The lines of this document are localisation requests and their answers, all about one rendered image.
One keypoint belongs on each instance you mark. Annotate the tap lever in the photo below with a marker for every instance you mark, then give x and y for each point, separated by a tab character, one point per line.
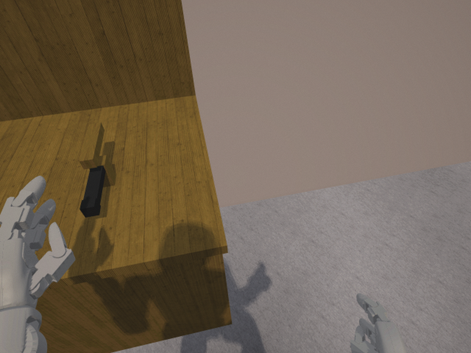
90	205

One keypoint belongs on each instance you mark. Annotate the counter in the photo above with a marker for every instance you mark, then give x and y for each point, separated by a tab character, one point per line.
85	83

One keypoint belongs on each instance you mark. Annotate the robot right hand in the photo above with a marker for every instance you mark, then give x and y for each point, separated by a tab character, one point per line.
384	335

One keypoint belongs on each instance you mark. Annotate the left robot forearm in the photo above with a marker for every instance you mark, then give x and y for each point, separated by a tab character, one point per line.
19	330

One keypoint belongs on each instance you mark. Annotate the robot left hand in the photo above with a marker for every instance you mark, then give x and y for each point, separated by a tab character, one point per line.
21	234

